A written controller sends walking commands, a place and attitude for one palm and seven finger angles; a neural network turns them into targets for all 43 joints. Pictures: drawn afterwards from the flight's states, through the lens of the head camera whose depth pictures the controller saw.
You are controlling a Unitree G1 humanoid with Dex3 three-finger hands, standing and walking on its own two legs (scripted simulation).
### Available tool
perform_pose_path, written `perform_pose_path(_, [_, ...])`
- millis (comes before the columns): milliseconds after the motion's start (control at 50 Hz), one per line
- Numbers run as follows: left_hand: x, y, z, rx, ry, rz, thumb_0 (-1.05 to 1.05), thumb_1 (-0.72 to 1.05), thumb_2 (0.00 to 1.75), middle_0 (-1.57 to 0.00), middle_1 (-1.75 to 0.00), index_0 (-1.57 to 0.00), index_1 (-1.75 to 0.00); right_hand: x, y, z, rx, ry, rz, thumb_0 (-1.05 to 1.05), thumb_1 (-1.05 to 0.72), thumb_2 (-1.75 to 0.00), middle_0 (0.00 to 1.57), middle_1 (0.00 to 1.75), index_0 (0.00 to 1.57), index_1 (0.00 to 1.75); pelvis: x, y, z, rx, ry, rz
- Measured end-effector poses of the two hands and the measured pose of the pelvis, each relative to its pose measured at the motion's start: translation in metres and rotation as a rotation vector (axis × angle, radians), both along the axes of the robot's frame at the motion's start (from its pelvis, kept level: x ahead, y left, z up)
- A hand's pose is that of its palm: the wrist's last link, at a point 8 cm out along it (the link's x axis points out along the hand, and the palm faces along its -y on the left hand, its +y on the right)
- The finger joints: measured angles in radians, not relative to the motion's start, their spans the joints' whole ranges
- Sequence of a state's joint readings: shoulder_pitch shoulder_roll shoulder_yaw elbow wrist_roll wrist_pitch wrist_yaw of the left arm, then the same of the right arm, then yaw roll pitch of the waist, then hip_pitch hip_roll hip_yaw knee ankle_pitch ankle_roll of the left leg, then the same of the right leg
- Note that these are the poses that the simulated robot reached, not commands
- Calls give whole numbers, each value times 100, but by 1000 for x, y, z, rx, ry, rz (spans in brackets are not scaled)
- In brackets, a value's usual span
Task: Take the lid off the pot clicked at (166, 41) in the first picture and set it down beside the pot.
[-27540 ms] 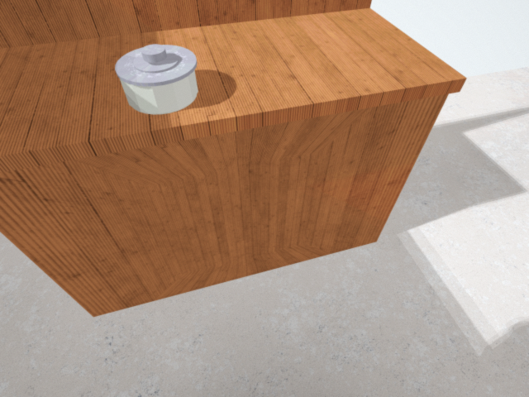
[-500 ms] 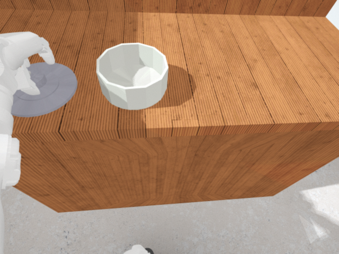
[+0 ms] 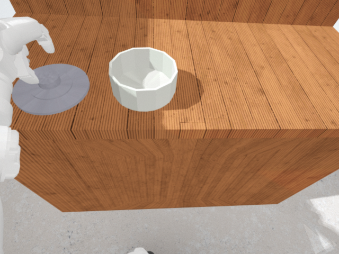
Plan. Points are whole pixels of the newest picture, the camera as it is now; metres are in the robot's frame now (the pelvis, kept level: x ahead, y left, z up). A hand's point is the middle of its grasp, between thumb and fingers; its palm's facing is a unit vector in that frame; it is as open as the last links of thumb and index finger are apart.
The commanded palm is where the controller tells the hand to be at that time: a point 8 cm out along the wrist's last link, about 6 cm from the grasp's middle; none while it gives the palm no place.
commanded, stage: raise the empty hand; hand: left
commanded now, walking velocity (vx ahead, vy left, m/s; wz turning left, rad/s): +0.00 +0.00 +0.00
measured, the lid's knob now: (48, 79) +0.51 +0.28 +0.11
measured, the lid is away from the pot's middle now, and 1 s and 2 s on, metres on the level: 0.23 0.23 0.23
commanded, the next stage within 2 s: draw the hand back to the body in 0.86 s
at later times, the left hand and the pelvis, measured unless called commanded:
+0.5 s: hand (18, 33) +0.49 +0.28 +0.24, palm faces -0.26 -0.09 -0.96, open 11.0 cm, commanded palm +0.50 +0.27 +0.31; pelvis +0.00 +0.00 +0.00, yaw +0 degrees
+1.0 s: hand (2, 16) +0.49 +0.29 +0.27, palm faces -0.23 -0.09 -0.97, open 11.0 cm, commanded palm +0.49 +0.28 +0.33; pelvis +0.01 -0.01 +0.01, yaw +1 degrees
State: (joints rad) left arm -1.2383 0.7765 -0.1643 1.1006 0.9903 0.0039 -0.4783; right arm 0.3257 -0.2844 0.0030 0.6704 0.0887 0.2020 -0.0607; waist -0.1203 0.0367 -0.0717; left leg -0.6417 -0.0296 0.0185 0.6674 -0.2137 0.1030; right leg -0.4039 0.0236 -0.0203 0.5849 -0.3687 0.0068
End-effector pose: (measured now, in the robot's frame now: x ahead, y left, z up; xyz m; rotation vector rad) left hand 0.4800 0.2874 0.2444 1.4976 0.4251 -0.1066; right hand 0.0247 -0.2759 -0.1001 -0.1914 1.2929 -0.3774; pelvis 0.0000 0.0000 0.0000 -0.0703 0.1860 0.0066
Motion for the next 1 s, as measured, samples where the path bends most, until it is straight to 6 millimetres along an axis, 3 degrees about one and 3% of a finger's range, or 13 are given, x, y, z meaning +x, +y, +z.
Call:
perform_pose_path(160, [0,-1,13,10,3,21,0,-14,92,-51,-58,-51,-58,8,4,-1,7,-20,24,1,-90,-90,20,30,20,30,-1,1,0,1,-3,5])
perform_pose_path(440, [4,-8,48,17,-58,37,0,-14,92,-51,-58,-51,-58,-1,6,-4,30,1,15,1,-90,-90,20,30,20,30,2,1,2,6,-4,6])
perform_pose_path(800, [1,0,87,21,-106,120,0,-14,92,-52,-58,-51,-58,6,0,-1,39,-18,25,1,-91,-90,20,30,20,30,8,-5,6,15,-11,8])
perform_pose_path(1000, [-1,-1,86,33,-87,143,0,-14,92,-51,-58,-51,-58,19,-6,-1,46,-32,49,1,-91,-90,20,30,20,30,9,-11,7,20,-15,15])
